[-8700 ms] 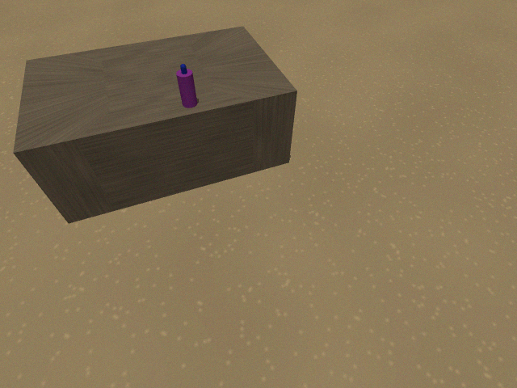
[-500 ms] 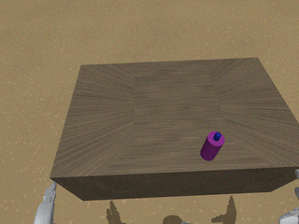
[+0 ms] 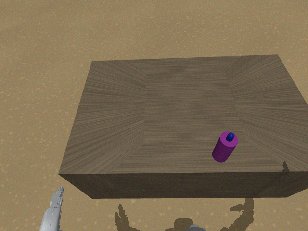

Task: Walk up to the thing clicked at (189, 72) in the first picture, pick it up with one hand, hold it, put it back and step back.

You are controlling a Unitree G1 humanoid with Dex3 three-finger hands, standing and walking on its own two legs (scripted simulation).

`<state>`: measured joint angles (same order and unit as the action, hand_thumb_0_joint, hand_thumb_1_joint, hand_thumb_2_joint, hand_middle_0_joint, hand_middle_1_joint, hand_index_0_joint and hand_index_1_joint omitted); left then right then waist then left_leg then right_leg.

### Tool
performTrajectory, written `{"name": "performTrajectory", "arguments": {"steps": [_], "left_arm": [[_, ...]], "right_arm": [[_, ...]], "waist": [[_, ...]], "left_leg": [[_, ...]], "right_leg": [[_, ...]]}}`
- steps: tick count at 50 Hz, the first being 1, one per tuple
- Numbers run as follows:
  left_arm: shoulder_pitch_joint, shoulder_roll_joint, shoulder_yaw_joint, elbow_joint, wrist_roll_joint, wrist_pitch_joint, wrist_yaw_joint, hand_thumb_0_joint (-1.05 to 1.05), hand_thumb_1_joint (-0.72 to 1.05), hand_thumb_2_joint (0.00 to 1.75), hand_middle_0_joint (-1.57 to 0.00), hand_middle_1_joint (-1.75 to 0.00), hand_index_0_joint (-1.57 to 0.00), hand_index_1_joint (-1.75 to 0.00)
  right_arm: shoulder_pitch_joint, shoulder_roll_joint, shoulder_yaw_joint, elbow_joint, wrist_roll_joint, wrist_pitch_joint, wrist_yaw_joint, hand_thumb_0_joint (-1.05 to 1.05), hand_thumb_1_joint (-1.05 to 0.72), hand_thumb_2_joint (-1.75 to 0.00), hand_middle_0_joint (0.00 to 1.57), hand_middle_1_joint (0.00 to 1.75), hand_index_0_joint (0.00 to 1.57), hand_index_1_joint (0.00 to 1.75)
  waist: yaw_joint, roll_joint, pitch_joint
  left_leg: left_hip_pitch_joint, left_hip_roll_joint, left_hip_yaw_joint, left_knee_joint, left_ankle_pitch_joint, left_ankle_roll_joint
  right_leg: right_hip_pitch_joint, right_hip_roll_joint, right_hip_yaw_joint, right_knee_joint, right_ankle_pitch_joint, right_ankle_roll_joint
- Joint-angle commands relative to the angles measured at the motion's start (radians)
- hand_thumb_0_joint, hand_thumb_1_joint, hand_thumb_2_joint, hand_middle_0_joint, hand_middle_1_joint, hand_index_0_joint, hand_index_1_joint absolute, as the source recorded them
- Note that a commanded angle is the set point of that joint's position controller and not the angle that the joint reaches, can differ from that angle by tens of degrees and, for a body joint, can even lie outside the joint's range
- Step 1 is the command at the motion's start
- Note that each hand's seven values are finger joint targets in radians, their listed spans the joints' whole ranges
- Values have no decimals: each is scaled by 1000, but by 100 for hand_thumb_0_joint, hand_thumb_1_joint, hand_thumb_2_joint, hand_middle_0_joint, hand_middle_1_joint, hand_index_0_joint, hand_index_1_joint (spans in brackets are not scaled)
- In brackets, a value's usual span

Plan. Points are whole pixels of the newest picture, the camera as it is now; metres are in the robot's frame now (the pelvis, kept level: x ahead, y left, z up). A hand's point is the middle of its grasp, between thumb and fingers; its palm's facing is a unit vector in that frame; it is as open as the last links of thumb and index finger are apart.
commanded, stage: go down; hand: right
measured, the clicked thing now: (225, 145) +0.44 -0.24 -0.21
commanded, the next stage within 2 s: approach in 1.38 s
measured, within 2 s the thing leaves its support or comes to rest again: neither
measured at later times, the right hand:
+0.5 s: hand out of the picture +0.31 -0.41 +0.04, palm faces +0.29 +0.95 -0.12, open 17.7 cm
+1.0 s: hand out of the picture +0.33 -0.43 +0.06, palm faces +0.30 +0.95 -0.09, open 17.7 cm
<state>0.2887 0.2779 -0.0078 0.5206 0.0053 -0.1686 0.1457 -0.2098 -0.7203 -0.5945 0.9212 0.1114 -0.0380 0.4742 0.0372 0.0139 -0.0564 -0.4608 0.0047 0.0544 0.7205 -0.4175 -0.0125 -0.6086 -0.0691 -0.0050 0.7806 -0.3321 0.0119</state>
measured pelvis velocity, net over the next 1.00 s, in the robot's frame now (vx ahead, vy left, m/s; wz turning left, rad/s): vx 0.00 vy -0.01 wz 0.00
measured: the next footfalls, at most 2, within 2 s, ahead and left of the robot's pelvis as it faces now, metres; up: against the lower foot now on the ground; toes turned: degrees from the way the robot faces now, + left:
none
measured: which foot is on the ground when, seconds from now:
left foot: down 0.00-1.00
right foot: down 0.00-1.00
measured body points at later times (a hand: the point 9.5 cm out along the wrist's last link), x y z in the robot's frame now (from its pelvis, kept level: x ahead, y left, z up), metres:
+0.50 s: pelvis +0.00 +0.00 +0.00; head +0.06 -0.04 +0.44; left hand +0.15 +0.26 -0.06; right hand +0.29 -0.46 +0.06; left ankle -0.04 +0.13 -0.71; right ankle +0.03 -0.12 -0.71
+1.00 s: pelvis +0.00 -0.01 +0.00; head +0.07 -0.05 +0.44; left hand +0.16 +0.25 -0.05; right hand +0.31 -0.48 +0.07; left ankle -0.04 +0.13 -0.71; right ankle +0.03 -0.12 -0.71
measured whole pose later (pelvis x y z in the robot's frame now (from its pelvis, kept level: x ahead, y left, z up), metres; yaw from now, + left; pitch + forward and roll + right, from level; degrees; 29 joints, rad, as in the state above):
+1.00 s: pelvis +0.00 -0.01 +0.00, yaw +0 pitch +12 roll +3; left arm 0.28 0.27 -0.05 0.48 0.01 -0.17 0.15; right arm -0.42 -0.86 -0.67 1.10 0.13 -0.12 0.53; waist 0.07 0.03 -0.08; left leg -0.51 0.00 0.06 0.72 -0.41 -0.03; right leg -0.68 -0.07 0.01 0.82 -0.35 0.00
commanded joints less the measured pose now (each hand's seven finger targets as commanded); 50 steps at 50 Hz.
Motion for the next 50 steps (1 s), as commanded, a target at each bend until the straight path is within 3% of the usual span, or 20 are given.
{"name": "performTrajectory", "arguments": {"steps": [1, 3, 4, 6, 10, 11, 13, 16, 20, 22, 29, 32, 34, 38, 42, 45, 46, 47, 48, 50], "left_arm": [[-49, 163, 60, -127, 4, -55, 21, 0, -55, 6, -5, -5, -5, -6], [-58, 188, 82, -134, 6, -57, 28, 0, -56, 6, -5, -6, -5, -6], [-6, 173, 63, -110, 7, -54, 29, 0, -55, 6, -5, -6, -5, -5], [-24, 166, 56, -136, 4, -56, 27, 0, -55, 6, -5, -5, -5, -5], [-29, 153, 41, -133, 6, -54, 25, 0, -55, 6, -5, -6, -5, -6], [-11, 190, 78, -135, 5, -55, 30, 0, -55, 6, -5, -6, -5, -5], [-3, 155, 36, -133, 6, -54, 25, 0, -55, 6, -5, -6, -5, -6], [0, 174, 56, -101, 8, -51, 24, 0, -55, 6, -5, -6, -5, -6], [-27, 181, 61, -152, 5, -55, 24, 0, -55, 6, -5, -6, -5, -5], [-17, 158, 39, -129, 5, -52, 21, 0, -55, 6, -5, -5, -5, -5], [-3, 179, 53, -132, 3, -52, 26, 0, -55, 6, -5, -5, -5, -5], [-28, 173, 42, -185, 3, -56, 25, 0, -55, 6, -5, -5, -5, -5], [3, 176, 46, -130, 4, -51, 28, 0, -54, 6, -5, -5, -5, -5], [-30, 165, 34, -166, 7, -55, 28, 0, -55, 6, -5, -5, -5, -5], [-31, 170, 44, -168, 4, -55, 28, 0, -55, 6, -5, -5, -5, -5], [-7, 177, 48, -169, 5, -52, 30, 0, -55, 6, -5, -5, -5, -5], [2, 159, 29, -149, 4, -49, 27, 0, -55, 6, -5, -5, -5, -5], [11, 170, 39, -146, 6, -49, 26, 0, -55, 6, -5, -5, -5, -5], [9, 191, 63, -170, 6, -51, 27, 0, -55, 6, -5, -5, -5, -5], [-3, 189, 53, -175, 6, -53, 27, 0, -55, 6, -5, -5, -5, -5]], "right_arm": [[-225, -423, -91, -135, 28, -78, 9, 0, 59, -6, 2, 6, 4, 6], [-273, -459, -104, -167, 24, -92, 9, 0, 60, -7, 2, 6, 4, 6], [-254, -457, -101, -124, 27, -89, 16, 0, 60, -7, 2, 6, 4, 6], [-259, -443, -93, -104, 30, -92, 22, 0, 59, -7, 2, 6, 4, 6], [-308, -470, -96, -99, 32, -105, 30, 0, 61, -7, 2, 6, 4, 6], [-296, -473, -99, -67, 33, -102, 35, 0, 61, -7, 2, 6, 4, 6], [-334, -483, -97, -94, 31, -109, 37, 0, 61, -7, 2, 6, 4, 6], [-311, -492, -105, -40, 36, -109, 41, 0, 61, -7, 2, 6, 4, 6], [-364, -534, -122, -80, 33, -125, 38, 0, 61, -7, 2, 6, 4, 6], [-354, -512, -113, -41, 35, -125, 43, 0, 61, -6, 2, 6, 4, 6], [-382, -531, -116, -37, 44, -131, 49, 0, 61, -6, 2, 6, 4, 6], [-412, -555, -136, -77, 45, -137, 48, 0, 61, -7, 2, 6, 4, 6], [-371, -532, -127, -9, 49, -132, 51, 0, 61, -6, 2, 6, 4, 6], [-450, -565, -135, -76, 44, -148, 50, 0, 61, -6, 2, 6, 4, 6], [-432, -555, -134, -55, 47, -148, 53, 0, 61, -7, 2, 6, 4, 6], [-446, -576, -146, -35, 44, -150, 51, 0, 61, -6, 2, 6, 4, 6], [-436, -552, -133, -15, 49, -147, 54, 0, 61, -6, 2, 6, 4, 6], [-421, -560, -139, 9, 49, -145, 56, 0, 61, -6, 2, 6, 4, 6], [-440, -564, -137, -12, 45, -148, 54, 0, 61, -7, 2, 6, 4, 6], [-487, -593, -145, -38, 42, -155, 55, 0, 61, -6, 2, 6, 4, 6]], "waist": [[-13, -179, -243], [-11, -188, -292], [-2, -182, -262], [-3, -168, -300], [-3, -183, -282], [14, -156, -301], [5, -200, -299], [2, -183, -268], [2, -195, -322], [-2, -200, -304], [14, -206, -294], [7, -211, -363], [5, -190, -299], [11, -236, -338], [17, -217, -362], [16, -205, -359], [16, -214, -320], [17, -213, -294], [25, -208, -331], [18, -236, -348]], "left_leg": [[-20, -25, -9, -96, 239, 31], [-12, -20, -16, -93, 248, 31], [-21, -25, -11, -96, 234, 30], [-10, -24, -10, -89, 286, 28], [-22, -22, -13, -88, 291, 27], [-28, -24, -12, -90, 288, 24], [-41, -23, -11, -86, 292, 28], [-58, -27, -5, -83, 274, 28], [-36, -27, -6, -76, 287, 30], [-43, -27, -6, -76, 281, 30], [-71, -32, -1, -85, 227, 31], [-48, -28, -6, -80, 281, 30], [-62, -31, -2, -78, 272, 28], [-70, -29, -6, -80, 260, 30], [-66, -29, -6, -71, 309, 28], [-55, -28, -4, -73, 308, 26], [-71, -30, -2, -76, 294, 27], [-72, -31, 3, -76, 273, 28], [-69, -30, -3, -77, 288, 28], [-81, -32, 2, -74, 278, 30]], "right_leg": [[248, 32, 25, -103, 230, -28], [268, 35, 22, -101, 227, -29], [259, 34, 23, -106, 211, -30], [277, 35, 26, -92, 276, -31], [257, 36, 25, -83, 277, -33], [277, 34, 27, -81, 272, -35], [289, 34, 27, -80, 294, -32], [254, 32, 33, -80, 279, -32], [272, 33, 34, -76, 288, -30], [260, 33, 34, -73, 287, -29], [259, 28, 39, -88, 217, -27], [294, 30, 40, -67, 292, -29], [264, 29, 40, -71, 283, -28], [289, 27, 44, -69, 282, -27], [301, 28, 44, -51, 349, -30], [289, 30, 43, -53, 331, -29], [271, 32, 42, -59, 308, -29], [256, 29, 45, -69, 288, -27], [279, 28, 44, -61, 302, -28], [300, 24, 49, -61, 325, -20]]}}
